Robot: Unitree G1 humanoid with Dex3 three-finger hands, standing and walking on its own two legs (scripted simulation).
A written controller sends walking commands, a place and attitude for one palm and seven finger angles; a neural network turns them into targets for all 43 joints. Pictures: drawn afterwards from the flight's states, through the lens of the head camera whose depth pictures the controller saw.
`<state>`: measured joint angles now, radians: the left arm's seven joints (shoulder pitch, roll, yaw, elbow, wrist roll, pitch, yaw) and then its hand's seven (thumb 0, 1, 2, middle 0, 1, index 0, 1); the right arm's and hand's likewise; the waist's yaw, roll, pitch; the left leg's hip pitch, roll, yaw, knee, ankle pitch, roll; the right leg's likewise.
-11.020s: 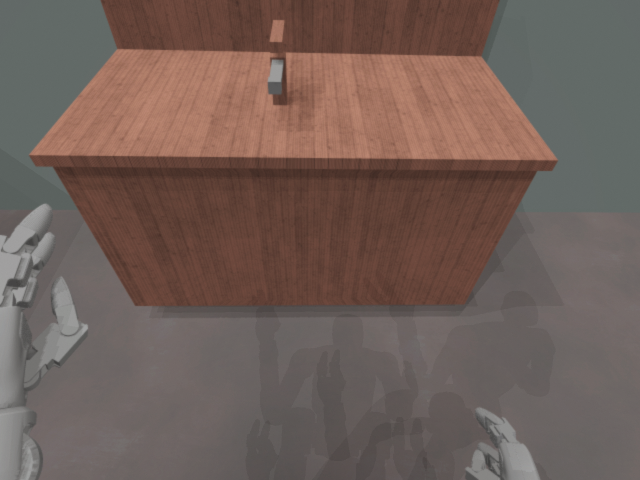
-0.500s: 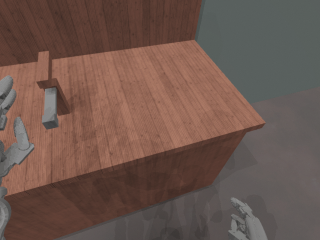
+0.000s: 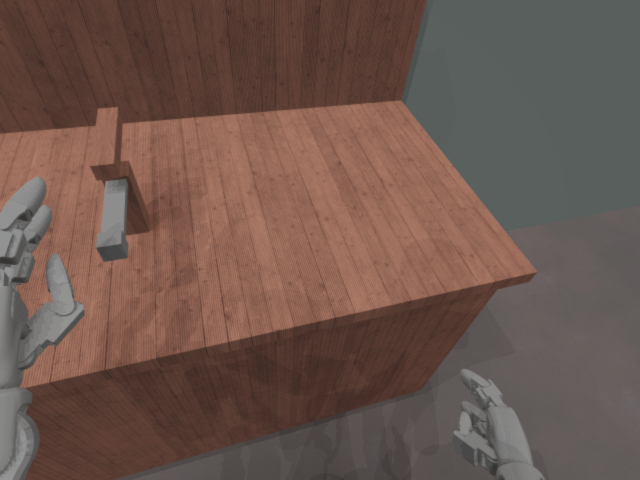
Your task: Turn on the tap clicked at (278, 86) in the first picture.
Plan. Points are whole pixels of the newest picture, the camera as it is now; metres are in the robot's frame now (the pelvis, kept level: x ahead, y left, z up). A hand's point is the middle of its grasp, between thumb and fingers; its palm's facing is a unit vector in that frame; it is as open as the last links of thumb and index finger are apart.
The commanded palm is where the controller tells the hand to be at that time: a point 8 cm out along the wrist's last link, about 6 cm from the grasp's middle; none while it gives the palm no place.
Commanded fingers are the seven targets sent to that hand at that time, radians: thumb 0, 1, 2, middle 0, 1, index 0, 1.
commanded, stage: look again from close up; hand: left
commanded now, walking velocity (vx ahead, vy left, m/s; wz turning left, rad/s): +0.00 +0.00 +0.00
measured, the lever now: (112, 245) +0.35 +0.30 +0.08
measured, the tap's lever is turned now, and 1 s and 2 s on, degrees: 0 0 0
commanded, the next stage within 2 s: come to a stop and stand still in 0.26 s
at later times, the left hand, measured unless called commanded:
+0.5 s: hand (46, 295) +0.22 +0.27 +0.18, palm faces +0.44 -0.79 -0.43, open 7.5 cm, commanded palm +0.14 +0.28 +0.18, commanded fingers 0.00 0.90 0.90 -0.20 -0.30 -0.20 -0.30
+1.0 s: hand (81, 305) +0.22 +0.24 +0.17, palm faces +0.40 -0.87 -0.31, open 7.5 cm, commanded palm +0.16 +0.28 +0.18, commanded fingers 0.00 0.90 0.90 -0.20 -0.30 -0.20 -0.30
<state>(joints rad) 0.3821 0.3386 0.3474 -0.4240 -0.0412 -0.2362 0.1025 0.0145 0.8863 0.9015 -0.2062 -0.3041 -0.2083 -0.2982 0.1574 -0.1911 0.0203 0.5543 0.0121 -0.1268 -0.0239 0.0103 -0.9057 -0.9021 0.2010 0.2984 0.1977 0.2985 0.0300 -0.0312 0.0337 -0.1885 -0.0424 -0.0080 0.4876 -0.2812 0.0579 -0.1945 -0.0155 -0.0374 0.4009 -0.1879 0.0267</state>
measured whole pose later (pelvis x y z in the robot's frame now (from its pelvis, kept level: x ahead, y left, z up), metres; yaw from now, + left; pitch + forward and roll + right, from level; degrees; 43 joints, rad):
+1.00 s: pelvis -0.01 +0.00 +0.00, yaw -1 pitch -1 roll -1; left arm 0.34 0.32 0.35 -0.42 -0.02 -0.25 0.10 0.02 0.89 0.90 -0.21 -0.30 -0.21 -0.30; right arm 0.21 -0.20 0.02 0.59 0.01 -0.16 -0.02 0.01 -0.91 -0.90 0.20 0.30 0.20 0.30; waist 0.04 -0.03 0.05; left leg -0.19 -0.04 0.02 0.48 -0.26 0.06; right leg -0.21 -0.01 -0.01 0.40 -0.17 0.03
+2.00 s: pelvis -0.01 -0.01 -0.01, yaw -1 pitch -1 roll +0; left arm 0.23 0.38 0.39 -0.36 -0.10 0.06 -0.01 0.01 0.89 0.90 -0.20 -0.30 -0.20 -0.30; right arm 0.17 -0.24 0.05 0.61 0.00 -0.12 0.02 0.01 -0.90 -0.90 0.20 0.30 0.20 0.30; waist 0.04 0.01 0.00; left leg -0.22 -0.05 0.01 0.52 -0.28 0.04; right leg -0.27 -0.01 -0.01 0.53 -0.23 0.00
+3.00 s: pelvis +0.00 -0.06 -0.02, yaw +3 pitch +1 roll +0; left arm 0.46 0.26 0.29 -0.44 -0.20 -0.01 0.12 0.02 0.89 0.90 -0.20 -0.30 -0.21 -0.30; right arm 0.21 -0.23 0.03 0.66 0.03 -0.27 -0.10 0.01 -0.91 -0.90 0.20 0.30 0.20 0.30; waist 0.08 0.05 -0.07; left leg -0.34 -0.01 -0.08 0.68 -0.37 -0.02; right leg -0.36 0.02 -0.10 0.68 -0.34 -0.07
